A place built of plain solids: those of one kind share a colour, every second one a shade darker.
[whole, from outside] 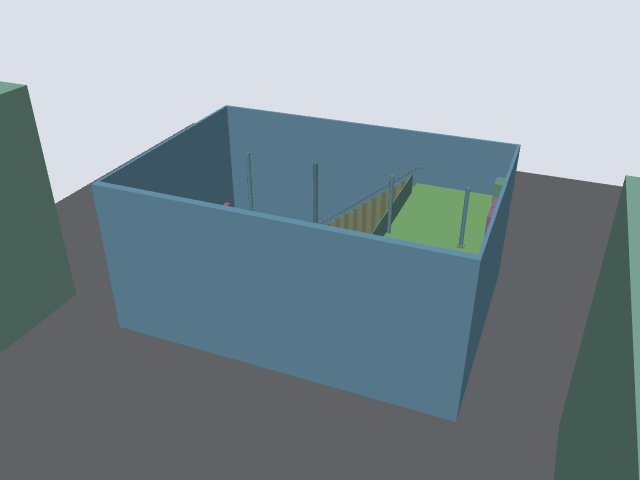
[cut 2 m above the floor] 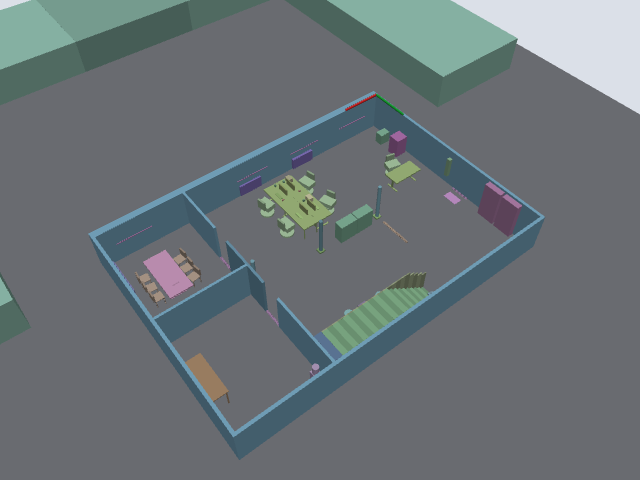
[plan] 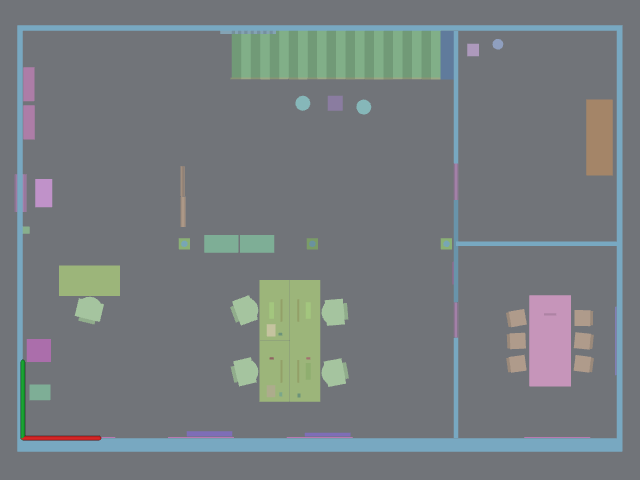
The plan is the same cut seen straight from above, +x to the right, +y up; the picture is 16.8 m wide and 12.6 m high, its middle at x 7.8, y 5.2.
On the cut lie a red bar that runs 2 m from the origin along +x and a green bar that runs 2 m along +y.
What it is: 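An old warehouse or works floor of two storeys fitted out as an office in the 2010s; 15.6 x 10.7 m, the upper floor cut back to a gallery 4.63 m deep at the east end, 4.62 m up; the hall 7.38 m high; one straight stair of 23 risers of 0.201 m along the north wall, 1.14 m clear between its wall rail and its guard; guards 0.94 m over the nosings and 1.05 m on the gallery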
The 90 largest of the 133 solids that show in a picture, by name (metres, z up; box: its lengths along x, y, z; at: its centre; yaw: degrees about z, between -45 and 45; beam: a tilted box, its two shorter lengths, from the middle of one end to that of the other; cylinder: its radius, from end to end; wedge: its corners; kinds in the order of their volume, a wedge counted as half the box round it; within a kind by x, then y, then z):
{
 "ring_works_1": {"box": [6.0, 15.66, 10.79], "at": [-6.86, -6.83, 5.34]},
 "ring_works_2": {"box": [7.99, 6.0, 8.24], "at": [-1.07, -17.16, 4.07]},
 "ring_works_3": {"box": [7.27, 6.0, 7.47], "at": [6.56, -17.16, 3.69]},
 "ring_works_4": {"box": [10.45, 6.0, 8.15], "at": [15.42, -17.16, 4.03]},
 "ring_works_5": {"box": [6.0, 15.66, 10.56], "at": [22.45, -6.83, 5.23]},
 "wall_1": {"box": [0.15, 10.99, 7.43], "at": [-0.07, 5.34, 3.67]},
 "wall_2": {"box": [15.89, 0.36, 7.43], "at": [7.79, -0.18, 3.67]},
 "wall_3": {"box": [15.89, 0.15, 7.43], "at": [7.79, 10.77, 3.67]},
 "wall_4": {"box": [0.12, 2.64, 4.37], "at": [11.37, 1.32, 2.14]},
 "wall_5": {"box": [0.12, 2.69, 4.37], "at": [11.37, 4.91, 2.14]},
 "wall_6": {"box": [0.12, 3.48, 4.37], "at": [11.37, 8.95, 2.14]},
 "wall_7": {"box": [4.22, 0.12, 4.37], "at": [13.48, 5.1, 2.14]},
 "wall_8": {"box": [0.15, 10.99, 7.43], "at": [15.66, 5.34, 3.67]},
 "main_steps_1": {"box": [0.25, 1.23, 0.25], "at": [5.61, 10.08, 0.08]},
 "main_steps_2": {"box": [0.25, 1.23, 0.45], "at": [5.86, 10.08, 0.18]},
 "main_steps_3": {"box": [0.25, 1.23, 0.65], "at": [6.11, 10.08, 0.28]},
 "main_steps_4": {"box": [0.25, 1.23, 0.85], "at": [6.36, 10.08, 0.38]},
 "main_steps_5": {"box": [0.25, 1.23, 1.05], "at": [6.6, 10.08, 0.48]},
 "main_steps_6": {"box": [0.25, 1.23, 1.26], "at": [6.85, 10.08, 0.58]},
 "main_steps_7": {"box": [0.25, 1.23, 1.46], "at": [7.1, 10.08, 0.68]},
 "main_steps_8": {"box": [0.25, 1.23, 1.66], "at": [7.35, 10.08, 0.78]},
 "main_steps_9": {"box": [0.25, 1.23, 1.86], "at": [7.6, 10.08, 0.88]},
 "main_steps_10": {"box": [0.25, 1.23, 2.06], "at": [7.85, 10.08, 0.98]},
 "main_steps_11": {"box": [0.25, 1.23, 2.26], "at": [8.1, 10.08, 1.08]},
 "main_steps_12": {"box": [0.25, 1.23, 2.46], "at": [8.35, 10.08, 1.18]},
 "main_steps_13": {"box": [0.25, 1.23, 2.66], "at": [8.6, 10.08, 1.28]},
 "main_steps_14": {"box": [0.25, 1.23, 2.86], "at": [8.85, 10.08, 1.38]},
 "main_steps_15": {"box": [0.25, 1.23, 3.06], "at": [9.09, 10.08, 1.48]},
 "main_steps_16": {"box": [0.25, 1.23, 3.27], "at": [9.34, 10.08, 1.58]},
 "main_steps_17": {"box": [0.25, 1.23, 3.47], "at": [9.59, 10.08, 1.68]},
 "main_steps_18": {"box": [0.25, 1.23, 3.67], "at": [9.84, 10.08, 1.78]},
 "main_steps_19": {"box": [0.25, 1.23, 3.87], "at": [10.09, 10.08, 1.88]},
 "main_steps_20": {"box": [0.25, 1.23, 4.07], "at": [10.34, 10.08, 1.99]},
 "main_steps_21": {"box": [0.25, 1.23, 4.27], "at": [10.59, 10.08, 2.09]},
 "main_steps_22": {"box": [0.25, 1.23, 4.47], "at": [10.84, 10.08, 2.19]},
 "gallery_level_1": {"box": [4.63, 10.7, 0.3], "at": [13.28, 5.34, 4.47]},
 "shelf_1": {"box": [0.3, 0.9, 1.95], "at": [0.16, 8.29, 0.93]},
 "shelf_2": {"box": [0.3, 0.9, 1.95], "at": [0.16, 9.29, 0.93]},
 "shelf_3": {"box": [0.3, 0.9, 1.95], "at": [15.43, 5.0, 5.55]},
 "shelf_4": {"box": [0.3, 0.9, 1.95], "at": [15.43, 6.0, 5.55]},
 "main_back_fill_1": {"box": [0.35, 1.27, 4.38], "at": [11.14, 10.05, 2.13]},
 "filing_cabinet_1": {"box": [0.56, 0.42, 0.65], "at": [0.45, 1.2, 0.27]},
 "filing_cabinet_2": {"box": [0.9, 0.47, 1.07], "at": [5.21, 5.1, 0.48]},
 "filing_cabinet_3": {"box": [0.9, 0.47, 1.07], "at": [6.15, 5.1, 0.48]},
 "filing_cabinet_4": {"box": [0.47, 0.9, 1.07], "at": [15.14, 10.24, 5.11]},
 "main_guard_1": {"box": [0.25, 0.05, 2.04], "at": [6.6, 9.44, 0.97]},
 "main_guard_2": {"box": [0.25, 0.05, 2.24], "at": [6.85, 9.44, 1.07]},
 "main_guard_3": {"box": [0.25, 0.05, 2.44], "at": [7.1, 9.44, 1.17]},
 "main_guard_4": {"box": [0.25, 0.05, 2.64], "at": [7.35, 9.44, 1.27]},
 "main_guard_5": {"box": [0.25, 0.05, 2.84], "at": [7.6, 9.44, 1.37]},
 "main_guard_6": {"box": [0.25, 0.05, 3.04], "at": [7.85, 9.44, 1.47]},
 "main_guard_7": {"box": [0.25, 0.05, 3.25], "at": [8.1, 9.44, 1.57]},
 "main_guard_8": {"box": [0.25, 0.05, 3.45], "at": [8.35, 9.44, 1.67]},
 "main_guard_9": {"box": [0.25, 0.05, 3.65], "at": [8.6, 9.44, 1.77]},
 "main_guard_10": {"box": [0.25, 0.05, 3.85], "at": [8.84, 9.44, 1.87]},
 "main_guard_11": {"box": [0.25, 0.05, 4.05], "at": [9.09, 9.44, 1.98]},
 "main_guard_12": {"box": [0.25, 0.05, 4.25], "at": [9.34, 9.44, 2.08]},
 "main_guard_13": {"box": [0.25, 0.05, 4.45], "at": [9.59, 9.44, 2.18]},
 "main_guard_14": {"box": [0.25, 0.05, 4.65], "at": [9.84, 9.44, 2.28]},
 "main_guard_15": {"box": [0.25, 0.05, 5.05], "at": [10.34, 9.44, 2.48]},
 "post_1": {"cylinder": 0.09, "from": [4.24, 5.1, 0.0], "to": [4.24, 5.1, 7.38]},
 "post_2": {"cylinder": 0.09, "from": [7.6, 5.1, 0.0], "to": [7.6, 5.1, 7.38]},
 "post_3": {"cylinder": 0.09, "from": [11.12, 5.1, 0.0], "to": [11.12, 5.1, 7.38]},
 "post_4": {"cylinder": 0.09, "from": [14.32, 5.1, 4.62], "to": [14.32, 5.1, 7.38]},
 "task_chair_1": {"box": [0.68, 0.48, 0.26], "at": [1.75, 3.36, 0.58], "yaw": -13.6},
 "task_chair_2": {"cylinder": 0.33, "from": [1.75, 3.38, 0.0], "to": [1.75, 3.38, 0.1]},
 "task_chair_3": {"box": [0.48, 0.68, 0.26], "at": [5.83, 1.74, 0.58], "yaw": 13.3},
 "task_chair_4": {"box": [0.48, 0.68, 0.26], "at": [5.83, 3.35, 0.58], "yaw": 20.2},
 "task_chair_5": {"cylinder": 0.33, "from": [5.85, 1.74, 0.0], "to": [5.85, 1.74, 0.1]},
 "task_chair_6": {"cylinder": 0.33, "from": [8.17, 1.72, 0.0], "to": [8.17, 1.72, 0.1]},
 "task_chair_7": {"cylinder": 0.33, "from": [8.17, 3.3, 0.0], "to": [8.17, 3.3, 0.1]},
 "task_chair_8": {"box": [0.48, 0.68, 0.26], "at": [8.19, 1.72, 0.58], "yaw": 10.5},
 "task_chair_9": {"box": [0.48, 0.68, 0.26], "at": [8.19, 3.3, 0.58], "yaw": 4.9},
 "gallery_guard_1": {"box": [0.05, 9.47, 1.1], "at": [10.98, 4.73, 5.12]},
 "desk_1": {"box": [1.6, 0.8, 0.07], "at": [1.75, 4.13, 0.69]},
 "desk_2": {"box": [0.8, 1.6, 0.07], "at": [6.61, 1.75, 0.69]},
 "desk_3": {"box": [0.8, 1.6, 0.07], "at": [6.61, 3.35, 0.69]},
 "desk_4": {"box": [0.8, 1.6, 0.07], "at": [7.41, 1.75, 0.69]},
 "desk_5": {"box": [0.8, 1.6, 0.07], "at": [7.41, 3.35, 0.69]},
 "printer_1": {"box": [0.64, 0.6, 1.09], "at": [0.42, 2.3, 0.49]},
 "meeting_table_1": {"box": [1.1, 2.4, 0.07], "at": [13.84, 2.55, 0.7]},
 "radiator_1": {"box": [1.2, 0.14, 0.6], "at": [4.9, 0.11, 0.42]},
 "radiator_2": {"box": [1.2, 0.1, 0.6], "at": [8.0, 0.09, 0.42]},
 "drum_1": {"cylinder": 0.2, "from": [7.35, 8.79, 0.0], "to": [7.35, 8.79, 0.46]},
 "drum_2": {"cylinder": 0.2, "from": [8.95, 8.69, 0.0], "to": [8.95, 8.69, 0.46]},
 "water_cooler_1": {"box": [0.31, 0.33, 1.03], "at": [11.82, 10.19, 0.47]},
 "whiteboard_1": {"box": [0.04, 1.8, 1.2], "at": [15.56, 2.55, 1.5]},
 "bar_table_1": {"box": [0.7, 2.0, 0.06], "at": [15.14, 7.89, 1.05]},
 "ottoman_1": {"box": [0.4, 0.4, 0.47], "at": [8.2, 8.79, 0.18]},
 "extinguisher_hold_1": {"box": [0.21, 0.19, 1.05], "at": [0.08, 5.46, 1.07]}
}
